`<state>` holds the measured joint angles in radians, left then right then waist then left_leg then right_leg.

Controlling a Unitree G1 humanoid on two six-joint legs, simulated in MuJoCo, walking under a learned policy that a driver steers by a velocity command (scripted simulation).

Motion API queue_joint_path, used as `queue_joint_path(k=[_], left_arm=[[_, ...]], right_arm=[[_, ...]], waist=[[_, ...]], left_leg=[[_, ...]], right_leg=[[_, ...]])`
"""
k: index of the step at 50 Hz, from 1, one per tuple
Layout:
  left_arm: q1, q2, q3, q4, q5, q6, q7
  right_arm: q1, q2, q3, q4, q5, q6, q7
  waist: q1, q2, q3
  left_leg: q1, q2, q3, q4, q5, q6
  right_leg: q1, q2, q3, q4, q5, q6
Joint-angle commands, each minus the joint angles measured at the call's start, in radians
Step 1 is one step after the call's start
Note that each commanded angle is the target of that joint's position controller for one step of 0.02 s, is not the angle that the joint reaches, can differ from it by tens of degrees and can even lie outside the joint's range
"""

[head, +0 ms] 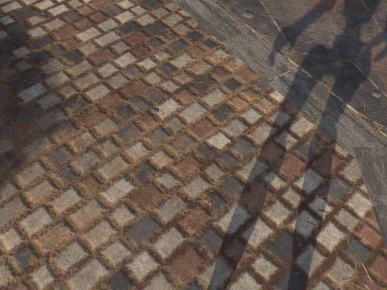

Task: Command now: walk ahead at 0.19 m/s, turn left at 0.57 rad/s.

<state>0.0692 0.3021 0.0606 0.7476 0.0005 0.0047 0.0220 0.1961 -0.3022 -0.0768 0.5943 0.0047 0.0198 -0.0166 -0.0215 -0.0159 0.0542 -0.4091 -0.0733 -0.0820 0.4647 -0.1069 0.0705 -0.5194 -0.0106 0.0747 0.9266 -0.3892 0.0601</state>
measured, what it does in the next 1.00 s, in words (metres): walks ahead, turning left: right foot, then left foot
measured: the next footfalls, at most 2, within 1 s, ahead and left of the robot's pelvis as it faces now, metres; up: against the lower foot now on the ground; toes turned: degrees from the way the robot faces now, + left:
right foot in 0.16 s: +0.09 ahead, -0.15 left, +0.00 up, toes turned +9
left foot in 0.60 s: +0.28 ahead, +0.18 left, +0.00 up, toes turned +23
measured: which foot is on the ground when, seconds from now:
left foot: down 0.00-0.16, up 0.18-0.58, down 0.60-1.00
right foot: up 0.00-0.14, down 0.16-0.60, up 0.62-1.00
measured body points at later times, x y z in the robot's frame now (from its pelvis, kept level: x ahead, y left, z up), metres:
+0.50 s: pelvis +0.13 -0.01 +0.00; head +0.17 -0.01 +0.45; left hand +0.05 +0.27 -0.11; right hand +0.41 -0.18 -0.08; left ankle +0.23 +0.19 -0.68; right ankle +0.05 -0.16 -0.74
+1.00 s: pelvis +0.26 +0.05 -0.01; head +0.29 +0.07 +0.44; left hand +0.24 +0.37 -0.10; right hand +0.55 -0.10 -0.09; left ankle +0.25 +0.16 -0.74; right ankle +0.38 -0.04 -0.72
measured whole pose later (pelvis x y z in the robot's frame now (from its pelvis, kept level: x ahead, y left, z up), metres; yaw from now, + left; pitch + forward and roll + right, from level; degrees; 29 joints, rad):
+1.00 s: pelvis +0.26 +0.05 -0.01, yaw +36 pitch +3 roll +0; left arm 0.13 0.29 0.03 0.70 0.01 -0.01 0.02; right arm 0.17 -0.32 -0.08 0.61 0.01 0.04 -0.02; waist -0.02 0.00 0.02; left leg -0.40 -0.13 -0.17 0.54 -0.18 0.03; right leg -0.46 0.00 0.10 0.69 -0.28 0.06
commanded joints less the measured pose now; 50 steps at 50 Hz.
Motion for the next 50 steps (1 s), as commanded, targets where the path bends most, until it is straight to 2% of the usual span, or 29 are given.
queue_joint_path(k=[1,5,7,8,9,10,11,12,13,16,20,23,26,27,28,29,30,31,32,33,34,35,36,37,39,42,46,48,50], left_arm=[[0.033,0.079,0.019,-0.052,-0.005,-0.019,-0.007],[0.058,0.087,0.027,-0.05,-0.015,-0.056,-0.026],[0.152,0.083,0.035,-0.016,-0.019,-0.072,-0.031],[0.248,0.125,0.05,0.01,-0.01,-0.076,-0.025],[0.314,0.196,0.061,0.019,0.009,-0.074,-0.017],[0.27,0.247,0.074,0.008,0.041,-0.083,-0.029],[0.193,0.188,0.062,-0.02,0.025,-0.09,-0.02],[0.159,0.14,0.048,-0.026,0.006,-0.092,-0.01],[0.157,0.12,0.041,-0.032,-0.001,-0.091,-0.006],[0.224,0.106,0.032,-0.009,0.013,-0.099,0.001],[0.251,0.12,0.031,0.013,0.018,-0.086,0.001],[0.258,0.164,0.039,0.03,0.003,-0.066,0.008],[0.259,0.209,0.052,0.038,-0.022,-0.054,0.009],[0.249,0.219,0.056,0.036,-0.032,-0.053,0.011],[0.237,0.223,0.06,0.032,-0.041,-0.052,0.014],[0.227,0.201,0.053,0.025,-0.045,-0.056,0.014],[0.256,0.151,0.036,0.003,-0.015,-0.068,0.006],[0.378,0.021,-0.011,-0.046,0.044,-0.085,-0.015],[0.316,0.141,0.008,-0.025,0.016,-0.093,-0.023],[0.204,0.172,0.018,-0.057,-0.017,-0.086,-0.02],[0.181,0.153,0.013,-0.064,-0.009,-0.078,-0.007],[0.177,0.148,0.014,-0.057,0.003,-0.065,0.007],[0.193,0.155,0.017,-0.056,0.006,-0.05,0.011],[0.213,0.145,0.016,-0.05,0.011,-0.04,0.011],[0.225,0.111,0.007,-0.047,0.016,-0.032,0.015],[0.173,0.093,-0.002,-0.066,0.018,-0.023,0.018],[0.097,0.093,-0.002,-0.099,0.007,-0.019,0.007],[0.084,0.098,0.003,-0.112,0.003,-0.028,0.0],[0.132,0.093,0.009,-0.103,0.005,-0.039,-0.009]], right_arm=[[-0.02,-0.173,-0.051,-0.083,0.003,-0.012,-0.017],[-0.001,-0.17,-0.049,-0.081,0.01,-0.008,-0.01],[-0.031,-0.145,-0.04,-0.089,0.016,-0.001,-0.012],[-0.053,-0.101,-0.028,-0.102,0.017,-0.002,-0.013],[-0.027,-0.013,-0.005,-0.112,0.02,-0.006,-0.011],[-0.074,-0.078,-0.017,-0.169,0.02,-0.026,-0.003],[-0.064,-0.13,-0.031,-0.151,0.021,-0.033,0.002],[-0.028,-0.143,-0.039,-0.12,0.016,-0.033,0.008],[-0.006,-0.135,-0.04,-0.098,0.009,-0.033,0.011],[-0.037,-0.077,-0.024,-0.098,0.012,-0.044,0.025],[-0.116,-0.047,-0.011,-0.122,0.016,-0.045,0.037],[-0.194,-0.006,0.005,-0.147,0.012,-0.049,0.063],[-0.181,-0.039,-0.01,-0.15,0.016,-0.042,0.083],[-0.141,-0.063,-0.022,-0.141,0.011,-0.04,0.084],[-0.049,-0.096,-0.04,-0.115,0.006,-0.038,0.081],[0.09,-0.143,-0.066,-0.074,0.006,-0.035,0.069],[0.192,-0.204,-0.085,-0.057,0.01,-0.023,0.041],[0.127,-0.316,-0.081,-0.093,-0.016,-0.03,0.026],[0.157,-0.247,-0.069,-0.115,-0.018,-0.034,0.033],[0.098,-0.198,-0.051,-0.102,-0.013,-0.04,0.04],[0.048,-0.165,-0.043,-0.088,0.009,-0.041,0.037],[0.002,-0.144,-0.036,-0.093,0.017,-0.036,0.032],[-0.035,-0.147,-0.035,-0.097,0.007,-0.032,0.028],[-0.063,-0.153,-0.037,-0.099,-0.008,-0.03,0.027],[-0.076,-0.158,-0.04,-0.087,-0.014,-0.032,0.018],[-0.073,-0.17,-0.045,-0.073,-0.002,-0.018,0.0],[-0.076,-0.17,-0.046,-0.07,0.0,0.006,-0.009],[-0.064,-0.166,-0.045,-0.066,0.002,0.012,-0.007],[-0.078,-0.142,-0.034,-0.066,0.01,0.018,-0.007]], waist=[[0.014,0.188,-0.194],[0.022,0.193,-0.158],[0.085,0.167,-0.125],[0.121,0.094,-0.121],[0.108,-0.119,-0.139],[0.083,-0.222,-0.023],[0.056,-0.18,0.036],[0.04,-0.157,0.044],[0.038,-0.137,0.022],[0.07,-0.097,0.017],[0.101,-0.093,0.047],[0.124,-0.112,0.053],[0.099,-0.129,0.004],[0.07,-0.138,-0.032],[0.017,-0.135,-0.083],[-0.06,-0.103,-0.156],[-0.103,0.02,-0.238],[0.034,0.305,-0.399],[-0.073,0.187,-0.59],[-0.067,0.135,-0.435],[-0.027,0.062,-0.305],[0.003,0.042,-0.23],[0.039,0.062,-0.192],[0.062,0.077,-0.179],[0.073,0.098,-0.188],[0.058,0.11,-0.211],[0.031,0.151,-0.18],[0.022,0.171,-0.174],[0.052,0.175,-0.188]], left_leg=[[0.126,0.215,-0.326,-0.207,-0.376,0.163],[0.073,0.203,-0.383,-0.192,-0.49,0.141],[-0.038,0.149,-0.363,-0.142,-0.54,0.094],[-0.181,0.09,-0.295,0.008,-0.549,0.035],[-0.341,-0.039,-0.086,0.348,-0.5,-0.03],[-0.514,0.008,-0.085,0.493,-0.429,-0.03],[-0.543,0.053,-0.111,0.58,-0.336,-0.035],[-0.545,0.062,-0.101,0.612,-0.258,-0.049],[-0.524,0.073,-0.082,0.639,-0.209,-0.062],[-0.49,0.099,-0.036,0.698,-0.066,-0.087],[-0.445,0.123,0.023,0.533,0.019,-0.112],[-0.292,0.119,0.117,0.32,0.06,-0.112],[-0.162,0.081,0.163,0.203,0.001,-0.071],[-0.098,0.052,0.177,0.168,-0.029,-0.045],[0.013,0.02,0.185,0.113,-0.023,-0.014],[0.216,-0.007,0.175,0.025,0.086,0.028],[0.495,0.1,0.022,0.023,0.364,0.089],[0.805,0.443,-0.48,0.099,0.783,0.322],[0.765,0.472,-0.582,-0.002,0.584,0.379],[0.651,0.405,-0.439,-0.037,0.478,0.32],[0.5,0.338,-0.343,-0.06,0.375,0.257],[0.365,0.297,-0.293,-0.085,0.33,0.221],[0.235,0.269,-0.259,-0.113,0.321,0.212],[0.146,0.25,-0.235,-0.127,0.338,0.209],[0.083,0.228,-0.205,-0.124,0.396,0.212],[0.074,0.21,-0.229,-0.114,0.258,0.194],[0.045,0.183,-0.305,-0.118,-0.028,0.157],[0.078,0.185,-0.354,-0.088,-0.023,0.145],[0.102,0.171,-0.359,-0.018,0.025,0.11]], right_leg=[[0.071,0.022,-0.018,-0.128,0.03,0.002],[0.187,0.045,-0.036,-0.295,0.019,-0.039],[0.361,0.032,-0.05,-0.486,0.118,-0.08],[0.506,-0.083,0.048,-0.561,0.062,-0.12],[0.604,-0.31,0.331,-0.658,-0.181,-0.195],[0.484,-0.423,0.605,-0.761,-0.402,-0.299],[0.461,-0.395,0.541,-0.768,-0.407,-0.291],[0.474,-0.338,0.424,-0.759,-0.305,-0.246],[0.491,-0.295,0.327,-0.754,-0.201,-0.21],[0.479,-0.246,0.116,-0.766,0.076,-0.193],[0.477,-0.223,-0.056,-0.749,0.361,-0.196],[0.437,-0.211,-0.163,-0.705,0.551,-0.181],[0.49,-0.236,-0.197,-0.604,0.787,-0.164],[0.513,-0.241,-0.207,-0.531,0.927,-0.152],[0.516,-0.236,-0.219,-0.413,1.017,-0.137],[0.45,-0.205,-0.246,-0.233,0.983,-0.106],[0.21,-0.152,-0.245,0.052,0.599,-0.051],[-0.157,0.012,-0.158,0.434,-0.349,0.01],[-0.134,0.012,0.04,0.537,-0.303,0.004],[-0.194,-0.022,0.03,0.519,-0.193,-0.009],[-0.203,-0.054,0.013,0.431,-0.111,-0.01],[-0.169,-0.073,0.01,0.361,-0.063,-0.004],[-0.093,-0.077,0.011,0.311,-0.034,-0.002],[-0.032,-0.063,-0.006,0.276,-0.017,0.003],[0.015,-0.039,-0.02,0.171,0.0,0.019],[0.032,-0.018,-0.003,0.036,0.06,0.031],[0.079,0.015,0.011,-0.115,0.106,0.021],[0.106,0.028,0.014,-0.199,0.083,0.009],[0.207,0.024,-0.008,-0.382,0.168,-0.018]])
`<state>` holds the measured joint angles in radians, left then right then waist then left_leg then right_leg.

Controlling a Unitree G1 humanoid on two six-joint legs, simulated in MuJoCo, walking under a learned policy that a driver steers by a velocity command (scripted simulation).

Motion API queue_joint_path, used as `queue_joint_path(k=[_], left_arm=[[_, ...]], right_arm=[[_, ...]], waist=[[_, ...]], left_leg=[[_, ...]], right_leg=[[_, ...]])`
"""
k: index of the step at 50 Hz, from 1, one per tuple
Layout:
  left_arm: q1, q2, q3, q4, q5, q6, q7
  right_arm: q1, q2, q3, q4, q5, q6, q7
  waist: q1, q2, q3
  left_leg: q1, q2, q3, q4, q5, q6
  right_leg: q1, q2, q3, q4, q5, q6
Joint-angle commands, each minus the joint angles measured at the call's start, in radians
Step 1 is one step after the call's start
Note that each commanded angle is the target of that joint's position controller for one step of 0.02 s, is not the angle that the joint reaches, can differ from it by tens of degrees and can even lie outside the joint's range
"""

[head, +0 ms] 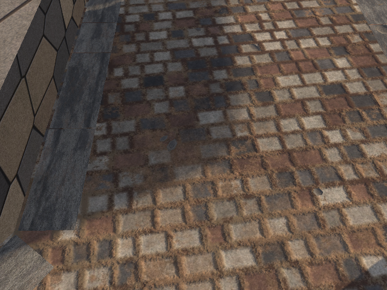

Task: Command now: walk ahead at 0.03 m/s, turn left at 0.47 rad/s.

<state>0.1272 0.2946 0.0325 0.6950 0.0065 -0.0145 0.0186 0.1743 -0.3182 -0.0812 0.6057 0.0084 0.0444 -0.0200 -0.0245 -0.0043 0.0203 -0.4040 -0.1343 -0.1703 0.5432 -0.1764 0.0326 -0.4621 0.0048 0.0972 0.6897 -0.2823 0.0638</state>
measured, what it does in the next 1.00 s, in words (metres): steps on the spot: right foot, then left foot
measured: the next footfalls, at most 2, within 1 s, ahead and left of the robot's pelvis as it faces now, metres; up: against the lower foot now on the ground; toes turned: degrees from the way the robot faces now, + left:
right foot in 0.02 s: +0.09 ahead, -0.13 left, +0.00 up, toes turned +5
left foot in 0.34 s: +0.03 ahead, +0.13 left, +0.00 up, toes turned +1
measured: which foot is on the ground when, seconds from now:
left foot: down 0.00-0.04, up 0.06-0.32, down 0.34-1.00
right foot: up 0.00-0.00, down 0.02-1.00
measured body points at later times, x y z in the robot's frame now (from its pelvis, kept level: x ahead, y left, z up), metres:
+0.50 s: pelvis +0.02 +0.00 +0.01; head +0.03 +0.01 +0.46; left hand +0.12 +0.27 -0.11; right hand +0.18 -0.23 -0.10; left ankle -0.01 +0.13 -0.73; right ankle +0.05 -0.13 -0.73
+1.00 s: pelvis +0.03 +0.01 +0.01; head +0.03 +0.02 +0.46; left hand +0.08 +0.28 -0.13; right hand +0.14 -0.23 -0.13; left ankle -0.01 +0.13 -0.73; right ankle +0.05 -0.14 -0.73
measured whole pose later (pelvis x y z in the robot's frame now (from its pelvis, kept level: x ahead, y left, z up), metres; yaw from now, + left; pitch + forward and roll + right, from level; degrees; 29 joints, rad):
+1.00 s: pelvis +0.03 +0.01 +0.01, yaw +5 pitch -2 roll +0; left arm 0.22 0.24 0.04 0.91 0.00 0.00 0.04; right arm 0.22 -0.21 -0.03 0.89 0.00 0.00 -0.02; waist 0.02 0.00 0.04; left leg -0.16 -0.03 -0.05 0.51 -0.32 0.01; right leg -0.22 -0.04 0.02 0.50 -0.25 0.05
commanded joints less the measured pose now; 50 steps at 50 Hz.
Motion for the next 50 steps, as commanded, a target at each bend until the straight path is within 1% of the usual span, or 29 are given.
queue_joint_path(k=[1,2,3,4,5,6,7,8,9,10,11,12,13,14,15,16,17,18,19,20,21,22,23,25,27,32,36,41,50], left_arm=[[0.09,0.116,0.044,-0.051,0.008,-0.023,-0.008],[0.086,0.184,0.056,-0.071,0.031,-0.021,-0.003],[0.061,0.226,0.068,-0.059,0.058,-0.012,-0.005],[0.043,0.18,0.06,-0.083,0.05,-0.016,-0.004],[0.017,0.147,0.052,-0.089,0.037,-0.016,-0.001],[-0.014,0.127,0.046,-0.093,0.021,-0.014,0.0],[-0.028,0.109,0.04,-0.091,0.005,-0.012,0.002],[-0.03,0.091,0.032,-0.087,0.002,-0.008,0.004],[-0.03,0.077,0.028,-0.083,0.005,-0.004,0.004],[-0.027,0.071,0.028,-0.078,0.007,0.0,0.004],[-0.02,0.074,0.03,-0.073,0.006,0.004,0.004],[0.004,0.087,0.035,-0.063,0.004,0.009,0.003],[0.031,0.104,0.041,-0.053,0.001,0.013,0.002],[0.046,0.116,0.044,-0.047,-0.004,0.017,0.002],[0.042,0.117,0.043,-0.044,-0.012,0.019,0.001],[0.055,0.106,0.038,-0.036,-0.02,0.017,-0.001],[0.094,0.095,0.033,-0.023,-0.019,0.006,-0.004],[0.1,0.073,0.024,-0.029,0.005,-0.009,-0.012],[0.124,0.022,0.011,-0.033,0.018,-0.022,-0.018],[0.059,0.057,0.015,-0.029,0.031,-0.024,-0.016],[0.028,0.068,0.02,-0.027,0.026,-0.023,-0.017],[0.022,0.067,0.022,-0.019,0.019,-0.019,-0.013],[0.028,0.067,0.022,-0.018,0.017,-0.013,-0.011],[0.044,0.059,0.022,-0.007,0.012,-0.009,-0.007],[0.055,0.053,0.023,0.009,0.01,-0.008,-0.003],[0.069,0.053,0.027,0.046,0.007,-0.005,0.005],[0.079,0.056,0.03,0.075,0.004,-0.003,0.012],[0.09,0.058,0.033,0.114,0.001,0.002,0.02],[0.106,0.052,0.035,0.191,-0.002,0.01,0.031]], right_arm=[[-0.026,-0.097,-0.02,-0.067,0.009,-0.005,-0.006],[0.037,-0.035,-0.001,-0.06,-0.004,-0.006,-0.006],[0.027,-0.067,-0.012,-0.091,0.002,-0.017,-0.007],[0.029,-0.148,-0.035,-0.07,-0.009,-0.026,-0.01],[0.029,-0.172,-0.048,-0.044,0.003,-0.022,-0.01],[0.05,-0.146,-0.046,-0.017,0.003,-0.009,-0.015],[0.052,-0.122,-0.04,-0.011,-0.002,0.001,-0.018],[0.053,-0.084,-0.029,-0.005,-0.002,0.006,-0.016],[0.044,-0.056,-0.018,-0.007,0.0,0.006,-0.014],[0.027,-0.031,-0.008,-0.011,0.001,0.005,-0.012],[0.006,-0.009,0.003,-0.017,-0.001,0.002,-0.009],[-0.019,0.005,0.011,-0.023,-0.003,-0.001,-0.004],[-0.028,-0.003,0.01,-0.023,0.001,-0.003,0.0],[-0.02,-0.018,0.006,-0.015,0.006,-0.004,0.002],[0.007,-0.021,0.003,0.001,0.007,-0.006,0.005],[0.029,-0.022,0.004,0.018,0.002,-0.008,0.007],[0.029,-0.049,0.002,0.016,-0.009,-0.009,0.005],[0.043,-0.104,-0.006,0.007,-0.019,-0.009,-0.003],[0.006,-0.112,-0.007,0.034,-0.027,-0.008,-0.001],[-0.026,-0.039,0.007,0.014,-0.026,-0.014,0.008],[-0.022,-0.013,0.017,0.025,-0.035,-0.019,0.011],[-0.016,-0.031,0.013,0.03,-0.035,-0.024,0.009],[-0.013,-0.036,0.013,0.037,-0.03,-0.031,0.009],[0.009,-0.027,0.018,0.054,-0.025,-0.04,0.005],[0.013,-0.018,0.022,0.062,-0.023,-0.041,0.002],[0.016,-0.011,0.025,0.086,-0.021,-0.045,0.0],[0.023,-0.006,0.026,0.115,-0.019,-0.049,0.0],[0.034,0.0,0.026,0.161,-0.016,-0.052,-0.001],[0.057,0.002,0.027,0.256,-0.012,-0.053,-0.007]], waist=[[0.057,0.14,-0.149],[0.018,-0.053,-0.165],[-0.01,-0.311,-0.095],[0.018,-0.236,-0.1],[0.015,-0.157,-0.084],[-0.001,-0.114,-0.075],[0.001,-0.119,-0.063],[-0.001,-0.116,-0.062],[0.0,-0.127,-0.065],[0.006,-0.148,-0.077],[0.021,-0.169,-0.09],[0.041,-0.195,-0.099],[0.056,-0.212,-0.104],[0.059,-0.215,-0.106],[0.042,-0.205,-0.102],[0.027,-0.187,-0.09],[0.035,-0.152,-0.096],[0.052,-0.038,-0.129],[0.111,0.167,-0.13],[0.062,0.132,-0.102],[0.051,0.109,-0.079],[0.045,0.089,-0.058],[0.043,0.089,-0.032],[0.046,0.086,-0.018],[0.045,0.072,-0.012],[0.044,0.037,-0.008],[0.043,0.021,-0.017],[0.043,0.015,-0.018],[0.042,0.014,-0.002]], left_leg=[[0.067,0.195,-0.248,-0.043,0.047,0.103],[-0.016,0.097,-0.129,0.157,-0.215,0.033],[-0.176,-0.018,0.023,0.311,-0.452,-0.018],[-0.18,0.032,-0.017,0.511,-0.45,-0.055],[-0.183,0.035,-0.018,0.596,-0.389,-0.068],[-0.177,0.042,-0.011,0.629,-0.344,-0.089],[-0.181,0.046,-0.007,0.647,-0.304,-0.106],[-0.146,0.049,0.01,0.621,-0.28,-0.118],[-0.11,0.058,0.041,0.549,-0.262,-0.126],[-0.078,0.077,0.074,0.449,-0.256,-0.132],[-0.028,0.098,0.101,0.343,-0.262,-0.134],[0.017,0.111,0.122,0.25,-0.278,-0.132],[0.047,0.112,0.137,0.176,-0.276,-0.129],[0.08,0.11,0.148,0.093,-0.232,-0.123],[0.137,0.106,0.162,-0.033,-0.137,-0.108],[0.207,0.102,0.166,-0.177,-0.017,-0.086],[0.295,0.138,0.11,-0.21,0.074,-0.055],[0.381,0.243,0.005,-0.171,0.272,-0.017],[0.28,0.272,-0.019,-0.124,0.184,0.049],[0.216,0.247,-0.013,-0.145,0.058,0.061],[0.194,0.229,-0.003,-0.153,-0.01,0.041],[0.178,0.21,0.012,-0.153,-0.027,0.024],[0.165,0.208,0.011,-0.152,-0.014,0.016],[0.154,0.202,0.019,-0.144,0.006,0.009],[0.151,0.198,0.021,-0.141,0.007,0.009],[0.153,0.187,0.027,-0.137,0.019,0.009],[0.164,0.178,0.038,-0.132,0.049,0.008],[0.172,0.168,0.052,-0.131,0.072,0.004],[0.179,0.153,0.074,-0.139,0.082,-0.005]], right_leg=[[0.234,-0.037,-0.012,-0.256,0.144,-0.05],[0.324,-0.254,0.189,-0.335,0.249,-0.124],[0.283,-0.396,0.423,-0.388,0.375,-0.304],[0.259,-0.411,0.452,-0.397,0.338,-0.365],[0.249,-0.355,0.351,-0.375,0.317,-0.329],[0.252,-0.294,0.266,-0.356,0.299,-0.284],[0.257,-0.27,0.221,-0.347,0.323,-0.269],[0.245,-0.238,0.164,-0.345,0.356,-0.259],[0.247,-0.208,0.116,-0.343,0.369,-0.25],[0.268,-0.191,0.086,-0.334,0.38,-0.244],[0.283,-0.182,0.067,-0.324,0.39,-0.242],[0.298,-0.186,0.07,-0.317,0.394,-0.25],[0.316,-0.197,0.086,-0.309,0.396,-0.261],[0.325,-0.206,0.101,-0.298,0.393,-0.266],[0.312,-0.203,0.1,-0.281,0.388,-0.258],[0.285,-0.191,0.095,-0.272,0.376,-0.233],[0.232,-0.182,0.093,-0.27,0.328,-0.183],[0.169,-0.138,0.038,-0.204,0.238,-0.122],[0.196,-0.057,-0.061,-0.228,0.068,-0.062],[0.243,-0.051,-0.07,-0.214,0.069,-0.024],[0.247,-0.048,-0.074,-0.217,0.093,-0.018],[0.249,-0.047,-0.077,-0.208,0.109,-0.023],[0.242,-0.048,-0.073,-0.21,0.131,-0.026],[0.248,-0.052,-0.069,-0.216,0.145,-0.031],[0.254,-0.051,-0.071,-0.218,0.149,-0.028],[0.269,-0.054,-0.071,-0.223,0.166,-0.019],[0.283,-0.056,-0.071,-0.223,0.188,-0.016],[0.294,-0.057,-0.072,-0.224,0.203,-0.016],[0.302,-0.053,-0.078,-0.237,0.206,-0.021]])
Keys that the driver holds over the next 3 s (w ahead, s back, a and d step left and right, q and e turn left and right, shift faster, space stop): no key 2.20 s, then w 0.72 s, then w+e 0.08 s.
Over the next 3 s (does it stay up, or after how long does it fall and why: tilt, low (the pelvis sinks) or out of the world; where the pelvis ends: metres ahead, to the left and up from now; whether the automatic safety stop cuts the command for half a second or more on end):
stays up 0.33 0.04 0.00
